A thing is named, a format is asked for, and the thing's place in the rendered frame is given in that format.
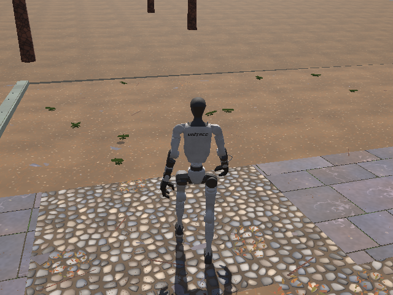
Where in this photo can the robot right shin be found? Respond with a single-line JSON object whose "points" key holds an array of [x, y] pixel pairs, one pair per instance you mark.
{"points": [[209, 233]]}

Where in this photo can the robot right upper arm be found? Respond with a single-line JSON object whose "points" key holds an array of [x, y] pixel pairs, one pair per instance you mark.
{"points": [[219, 138]]}

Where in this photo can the robot right thigh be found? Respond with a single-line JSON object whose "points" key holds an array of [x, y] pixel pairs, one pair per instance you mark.
{"points": [[210, 193]]}

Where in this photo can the robot left upper arm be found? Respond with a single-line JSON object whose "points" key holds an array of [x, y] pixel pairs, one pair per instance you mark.
{"points": [[175, 140]]}

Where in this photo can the right robot forearm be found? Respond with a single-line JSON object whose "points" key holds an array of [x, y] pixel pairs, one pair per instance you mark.
{"points": [[224, 160]]}

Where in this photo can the left robot hand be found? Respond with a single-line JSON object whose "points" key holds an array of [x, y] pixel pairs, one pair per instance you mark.
{"points": [[163, 185]]}

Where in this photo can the right robot hand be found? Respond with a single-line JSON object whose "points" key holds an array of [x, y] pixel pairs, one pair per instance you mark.
{"points": [[220, 168]]}

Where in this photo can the left robot forearm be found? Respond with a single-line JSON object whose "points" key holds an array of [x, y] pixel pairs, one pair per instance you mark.
{"points": [[168, 168]]}

